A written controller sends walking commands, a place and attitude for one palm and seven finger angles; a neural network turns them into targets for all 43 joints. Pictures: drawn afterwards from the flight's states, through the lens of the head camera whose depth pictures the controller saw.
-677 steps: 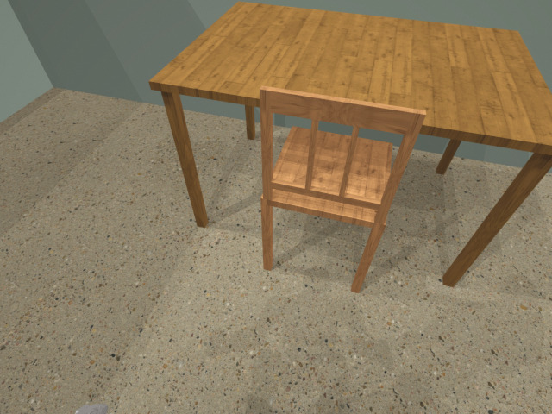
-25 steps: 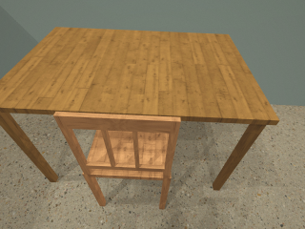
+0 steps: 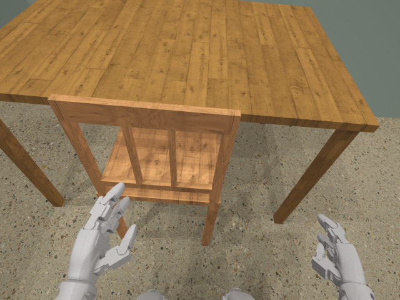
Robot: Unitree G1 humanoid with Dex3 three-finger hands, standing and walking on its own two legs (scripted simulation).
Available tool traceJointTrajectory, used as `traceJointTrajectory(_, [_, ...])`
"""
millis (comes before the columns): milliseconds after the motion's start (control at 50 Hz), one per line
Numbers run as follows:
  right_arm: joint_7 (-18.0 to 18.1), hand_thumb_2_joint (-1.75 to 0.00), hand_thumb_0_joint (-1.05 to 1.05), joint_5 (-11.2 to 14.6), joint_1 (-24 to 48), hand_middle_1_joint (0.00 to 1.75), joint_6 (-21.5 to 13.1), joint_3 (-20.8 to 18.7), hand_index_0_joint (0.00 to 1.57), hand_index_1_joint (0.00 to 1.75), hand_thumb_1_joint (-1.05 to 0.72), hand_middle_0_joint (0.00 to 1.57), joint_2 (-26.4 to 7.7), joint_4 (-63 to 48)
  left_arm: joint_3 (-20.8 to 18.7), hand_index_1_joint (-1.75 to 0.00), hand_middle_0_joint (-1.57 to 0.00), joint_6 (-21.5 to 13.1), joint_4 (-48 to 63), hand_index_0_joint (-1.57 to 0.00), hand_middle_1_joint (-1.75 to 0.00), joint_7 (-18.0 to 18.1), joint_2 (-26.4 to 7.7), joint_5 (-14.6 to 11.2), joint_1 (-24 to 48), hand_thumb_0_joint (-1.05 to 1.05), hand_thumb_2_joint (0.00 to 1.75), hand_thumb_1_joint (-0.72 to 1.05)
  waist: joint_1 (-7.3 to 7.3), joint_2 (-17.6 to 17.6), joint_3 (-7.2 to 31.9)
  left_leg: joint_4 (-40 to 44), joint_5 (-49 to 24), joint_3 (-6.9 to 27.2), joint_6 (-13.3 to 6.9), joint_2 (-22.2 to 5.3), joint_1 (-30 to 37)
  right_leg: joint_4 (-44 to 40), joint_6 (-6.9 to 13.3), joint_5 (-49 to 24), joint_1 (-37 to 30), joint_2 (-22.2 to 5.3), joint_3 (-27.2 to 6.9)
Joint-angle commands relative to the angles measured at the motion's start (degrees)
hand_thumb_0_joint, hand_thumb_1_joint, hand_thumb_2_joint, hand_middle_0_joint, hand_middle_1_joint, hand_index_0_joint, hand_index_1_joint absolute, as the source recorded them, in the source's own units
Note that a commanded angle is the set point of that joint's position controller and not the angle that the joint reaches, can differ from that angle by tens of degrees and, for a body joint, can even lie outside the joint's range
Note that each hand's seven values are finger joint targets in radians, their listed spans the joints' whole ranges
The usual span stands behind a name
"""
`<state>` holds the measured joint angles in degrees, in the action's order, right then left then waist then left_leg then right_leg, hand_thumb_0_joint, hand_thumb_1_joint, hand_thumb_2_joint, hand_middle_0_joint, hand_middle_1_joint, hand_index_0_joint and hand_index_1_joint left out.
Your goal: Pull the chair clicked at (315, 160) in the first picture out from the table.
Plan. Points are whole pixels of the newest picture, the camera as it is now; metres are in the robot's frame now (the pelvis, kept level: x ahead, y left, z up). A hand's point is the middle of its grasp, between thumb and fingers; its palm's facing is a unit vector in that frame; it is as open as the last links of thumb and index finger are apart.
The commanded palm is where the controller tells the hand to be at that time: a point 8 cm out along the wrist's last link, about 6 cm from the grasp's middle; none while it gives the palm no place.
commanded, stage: raise the hand toward the chair's back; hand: left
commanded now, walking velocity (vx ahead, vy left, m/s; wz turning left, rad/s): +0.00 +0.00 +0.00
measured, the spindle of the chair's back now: (133, 156) +0.46 +0.19 -0.05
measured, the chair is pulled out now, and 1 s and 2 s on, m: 0.00 0.00 0.00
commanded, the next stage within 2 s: aim the fingers beside a spindle in 1.72 s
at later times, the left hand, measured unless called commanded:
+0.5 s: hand (97, 244) +0.22 +0.20 +0.02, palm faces +0.01 -1.00 -0.05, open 13.2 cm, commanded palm +0.19 +0.25 +0.02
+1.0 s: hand (81, 236) +0.23 +0.22 +0.03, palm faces +0.01 -1.00 -0.06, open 16.7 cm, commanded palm +0.21 +0.28 +0.04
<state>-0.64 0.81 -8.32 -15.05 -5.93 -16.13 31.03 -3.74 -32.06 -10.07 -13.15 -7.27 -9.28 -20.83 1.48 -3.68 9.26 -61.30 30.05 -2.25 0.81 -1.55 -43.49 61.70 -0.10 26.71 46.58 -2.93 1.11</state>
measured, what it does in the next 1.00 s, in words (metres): stands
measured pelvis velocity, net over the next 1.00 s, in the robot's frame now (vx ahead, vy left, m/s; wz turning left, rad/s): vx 0.01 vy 0.02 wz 0.03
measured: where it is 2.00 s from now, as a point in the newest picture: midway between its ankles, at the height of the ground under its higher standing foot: outside the picture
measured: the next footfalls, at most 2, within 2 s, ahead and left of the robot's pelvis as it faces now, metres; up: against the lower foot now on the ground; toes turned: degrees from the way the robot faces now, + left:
none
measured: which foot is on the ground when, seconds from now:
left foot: down 0.00-1.00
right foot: down 0.00-1.00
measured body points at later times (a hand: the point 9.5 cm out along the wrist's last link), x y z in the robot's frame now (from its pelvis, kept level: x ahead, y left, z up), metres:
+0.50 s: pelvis +0.00 +0.01 -0.02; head +0.08 +0.01 +0.42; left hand +0.21 +0.25 +0.03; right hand +0.16 -0.23 -0.12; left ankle +0.00 +0.13 -0.66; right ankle +0.03 -0.12 -0.66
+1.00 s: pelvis +0.01 +0.02 -0.01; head +0.08 +0.04 +0.43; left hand +0.22 +0.28 +0.04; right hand +0.21 -0.20 -0.08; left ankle +0.00 +0.13 -0.66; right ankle +0.03 -0.12 -0.66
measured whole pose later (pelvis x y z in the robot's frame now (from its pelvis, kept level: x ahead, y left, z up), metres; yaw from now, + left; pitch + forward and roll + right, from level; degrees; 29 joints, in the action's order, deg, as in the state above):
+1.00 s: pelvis +0.01 +0.02 -0.01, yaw +1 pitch +17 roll -3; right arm 2.6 1.1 -11.4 -10.1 0.9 -12.3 28.5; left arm -10.8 -21.0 0.7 -15.8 -14.9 -14.8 -21.2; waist 0.5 1.0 9.0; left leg -67.2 32.7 1.3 -0.7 -1.5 -51.2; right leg 63.0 -1.5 28.7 50.7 -3.0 4.4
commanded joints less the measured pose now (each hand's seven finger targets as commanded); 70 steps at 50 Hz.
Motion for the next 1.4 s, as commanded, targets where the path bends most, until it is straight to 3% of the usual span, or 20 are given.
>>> traceJointTrajectory(0, [-0.2,-0.90,0.00,0.4,2.6,0.30,0.9,-0.2,0.20,0.30,-0.90,0.20,-3.5,-12.2,-8.0,-0.23,-0.15,-2.0,20.2,-0.15,-0.23,1.2,-9.2,-3.2,-6.5,0.00,0.70,0.43,-4.60,10.0,8.6,5.1,-11.0,-0.7,-0.9,3.0,-2.8,-5.8,2.3,-7.6,-7.9,1.4,-0.5])
traceJointTrajectory(40, [1.1,-0.90,0.00,0.2,0.7,0.30,1.1,0.2,0.20,0.30,-0.90,0.20,-3.7,-11.9,-8.4,-0.22,-0.15,-3.7,29.6,-0.15,-0.22,2.9,-11.1,-3.5,0.2,0.00,0.68,0.39,-1.31,7.0,9.9,1.8,-10.9,0.9,-1.7,1.9,-2.6,-5.7,1.7,-6.6,-4.9,2.3,-1.4])
traceJointTrajectory(60, [1.7,-0.90,0.00,-0.1,0.2,0.30,0.9,0.4,0.20,0.30,-0.90,0.20,-3.6,-11.9,-6.9,-0.22,-0.15,-4.8,32.6,-0.15,-0.22,2.9,-10.2,-3.3,1.5,0.00,0.67,0.36,-0.51,8.9,11.6,0.5,-12.3,1.4,-1.9,1.7,-1.7,-4.9,1.7,-8.2,-4.0,2.4,-1.4])
traceJointTrajectory(100, [2.4,-0.90,0.00,-0.3,-0.8,0.30,0.3,1.3,0.20,0.30,-0.90,0.20,-3.6,-10.2,-3.8,-0.21,-0.14,-5.6,31.7,-0.14,-0.21,1.2,-8.9,-3.5,3.0,0.00,0.65,0.32,1.93,9.9,11.0,-1.8,-13.4,2.5,-2.0,1.3,-2.0,-4.0,1.5,-9.8,-0.6,2.7,-0.6])
traceJointTrajectory(140, [3.0,-0.90,0.00,-0.2,-1.2,0.30,-0.6,2.0,0.20,0.30,-0.90,0.20,-4.4,-8.4,-1.5,-0.20,-0.14,-4.7,27.7,-0.14,-0.20,-2.2,-7.7,-4.0,5.0,0.00,0.63,0.27,4.12,6.8,9.2,-3.6,-11.4,3.2,-2.2,1.0,-4.4,-4.1,1.2,-7.3,1.9,2.9,-0.7])
traceJointTrajectory(200, [3.9,-0.90,0.00,0.7,-1.0,0.30,-1.1,2.0,0.20,0.30,-0.90,0.20,-5.1,-8.2,-3.9,-0.19,-0.13,0.6,22.4,-0.13,-0.19,-6.8,-10.0,-5.6,1.2,0.00,0.60,0.20,2.31,4.6,12.4,-3.8,-10.0,3.2,-2.1,1.4,-7.0,-5.1,0.9,-5.2,-1.7,2.5,-1.6])
traceJointTrajectory(240, [4.3,-0.90,0.00,1.2,0.0,0.30,-0.5,1.8,0.20,0.30,-0.90,0.20,-5.0,-8.4,-8.8,-0.18,-0.13,5.8,19.6,-0.13,-0.18,-8.1,-13.3,-6.4,-2.1,0.00,0.58,0.15,0.02,4.3,14.5,-2.9,-11.6,3.0,-2.1,1.5,-6.8,-5.4,1.0,-6.4,-5.0,2.3,-1.6])
traceJointTrajectory(280, [4.5,-0.90,0.00,1.4,0.5,0.30,0.3,1.9,0.20,0.30,-0.90,0.20,-4.2,-9.3,-10.7,-0.18,-0.12,9.1,22.5,-0.12,-0.18,-7.7,-13.0,-7.7,-3.0,0.00,0.56,0.11,-1.33,3.3,17.6,-1.2,-14.1,3.0,-2.1,1.8,-5.6,-5.5,0.6,-9.5,-8.9,1.9,-1.1])
traceJointTrajectory(340, [4.8,-0.90,0.00,1.1,1.8,0.30,0.9,1.7,0.20,0.30,-0.90,0.20,-2.9,-9.3,-14.0,-0.16,-0.11,10.7,23.3,-0.11,-0.16,-4.3,-13.4,-8.4,-5.4,0.00,0.53,0.04,-2.90,1.1,17.7,0.3,-16.5,3.5,-1.9,1.6,-5.1,-5.0,0.5,-12.4,-10.8,2.0,0.3])
traceJointTrajectory(440, [4.5,-0.90,0.00,0.7,1.0,0.30,0.6,1.7,0.20,0.30,-0.90,0.20,-3.0,-8.4,-10.9,-0.15,-0.10,7.0,22.5,-0.10,-0.15,-0.9,-11.2,-6.4,-4.6,0.00,0.48,-0.08,-1.55,2.0,11.6,1.9,-14.1,3.6,-1.7,1.5,-5.2,-4.9,0.7,-8.2,-5.3,2.1,1.9])
traceJointTrajectory(500, [4.4,-0.90,0.00,0.6,-0.6,0.30,0.2,1.8,0.20,0.30,-0.90,0.20,-3.9,-8.3,-9.1,-0.14,-0.10,5.2,22.6,-0.10,-0.14,-1.5,-10.9,-6.0,-3.3,0.00,0.45,-0.15,-0.48,3.7,11.3,2.6,-12.5,3.7,-1.7,1.5,-4.1,-5.1,0.8,-6.1,-3.5,2.0,2.3])
traceJointTrajectory(580, [4.6,-0.90,0.00,0.9,-1.4,0.30,0.0,1.5,0.20,0.30,-0.90,0.20,-4.7,-8.7,-10.3,-0.12,-0.09,4.2,24.0,-0.09,-0.12,-2.1,-12.8,-6.2,-2.8,0.00,0.41,-0.24,-0.74,5.7,12.4,3.5,-12.9,3.7,-1.7,1.4,-2.4,-5.0,1.1,-6.1,-3.6,2.0,2.7])
traceJointTrajectory(640, [4.6,-0.90,0.00,0.9,-1.7,0.30,0.3,1.6,0.20,0.30,-0.90,0.20,-4.8,-8.7,-11.5,-0.11,-0.08,4.3,24.0,-0.08,-0.11,-1.3,-13.7,-6.6,-2.3,0.00,0.38,-0.31,-0.81,5.9,11.7,4.3,-13.9,4.1,-1.6,1.3,-1.5,-5.1,1.2,-6.8,-3.7,2.4,3.3])
traceJointTrajectory(700, [4.3,-0.90,0.00,0.6,-2.2,0.30,0.4,1.8,0.20,0.30,-0.90,0.20,-4.8,-9.2,-10.2,-0.10,-0.07,4.2,25.5,-0.07,-0.10,-0.8,-12.8,-6.4,-1.8,0.00,0.35,-0.38,-0.63,8.7,12.6,4.8,-16.0,4.2,-1.4,1.2,0.9,-4.8,1.2,-8.7,-3.4,2.4,3.8])
traceJointTrajectory(800, [4.0,-0.90,0.00,0.7,-2.8,0.30,1.4,2.1,0.20,0.30,-0.90,0.20,-5.2,-9.6,-10.0,-0.08,-0.06,5.8,24.1,-0.06,-0.08,-1.3,-13.2,-5.8,-1.2,0.00,0.30,-0.50,-0.15,8.8,11.8,5.4,-18.0,4.7,-1.0,0.8,2.3,-4.9,1.3,-10.1,-3.2,2.7,4.3])
traceJointTrajectory(840, [4.0,-0.90,0.00,0.6,-2.8,0.30,1.9,2.2,0.20,0.30,-0.90,0.20,-5.3,-9.7,-10.8,-0.08,-0.06,6.9,21.9,-0.06,-0.08,-1.7,-13.8,-5.8,-0.7,0.00,0.30,-0.50,0.05,7.3,11.2,5.3,-17.7,4.7,-1.2,0.9,1.3,-5.2,1.2,-10.3,-3.6,2.8,4.4])
traceJointTrajectory(1200, [4.4,-0.90,0.00,1.0,-3.6,0.30,1.6,2.9,0.20,0.30,-0.90,0.20,-6.2,-9.1,-14.5,-0.08,-0.06,8.2,19.6,-0.06,-0.08,-5.4,-16.8,-8.3,7.2,0.00,0.30,-0.50,0.15,7.2,12.7,6.7,-17.7,4.6,-1.1,1.0,2.9,-7.3,1.1,-10.8,-6.1,2.7,4.0])
traceJointTrajectory(1300, [4.0,-0.90,0.00,1.0,-3.7,0.30,1.2,2.7,0.20,0.30,-0.90,0.20,-6.1,-9.1,-14.3,-0.08,-0.06,8.1,19.1,-0.06,-0.08,-5.1,-16.3,-8.5,5.3,0.00,0.30,-0.50,-0.36,8.1,12.6,7.1,-19.5,4.4,-1.0,1.0,3.2,-7.3,1.1,-12.2,-7.0,2.6,4.1])
traceJointTrajectory(1340, [4.0,-0.90,0.00,0.9,-3.6,0.30,1.3,2.6,0.20,0.30,-0.90,0.20,-6.2,-8.8,-14.9,-0.08,-0.06,8.0,17.7,-0.06,-0.08,-4.7,-16.7,-8.4,4.9,0.00,0.30,-0.50,-0.19,6.1,11.7,6.9,-19.2,4.4,-1.2,1.0,2.2,-7.5,1.0,-12.3,-7.2,2.8,4.0])
traceJointTrajectory(1380, [3.9,-0.90,0.00,1.0,-3.8,0.30,1.4,2.5,0.20,0.30,-0.90,0.20,-6.3,-8.9,-14.6,-0.08,-0.06,7.7,17.9,-0.06,-0.08,-4.6,-16.5,-8.3,5.6,0.00,0.30,-0.50,-0.04,6.6,11.9,6.8,-18.0,4.1,-1.2,1.1,1.9,-7.5,1.0,-11.5,-6.8,2.7,3.8])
